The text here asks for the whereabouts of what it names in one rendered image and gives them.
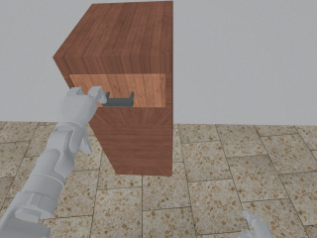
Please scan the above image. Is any cabinet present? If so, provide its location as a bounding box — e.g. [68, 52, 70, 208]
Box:
[53, 0, 173, 177]

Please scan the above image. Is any robot right hand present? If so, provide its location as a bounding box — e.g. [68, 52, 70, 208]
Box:
[237, 210, 273, 238]

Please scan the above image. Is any robot left forearm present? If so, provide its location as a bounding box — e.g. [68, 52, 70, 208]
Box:
[0, 122, 84, 231]

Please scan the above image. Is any robot left hand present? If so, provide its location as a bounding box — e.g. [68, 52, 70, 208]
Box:
[56, 85, 107, 155]

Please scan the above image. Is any handle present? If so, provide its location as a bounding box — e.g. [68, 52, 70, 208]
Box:
[102, 91, 135, 107]

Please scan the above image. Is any drawer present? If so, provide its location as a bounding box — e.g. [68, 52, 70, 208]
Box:
[69, 73, 166, 107]

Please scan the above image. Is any robot left upper arm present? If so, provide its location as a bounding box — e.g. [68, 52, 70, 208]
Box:
[0, 218, 51, 238]

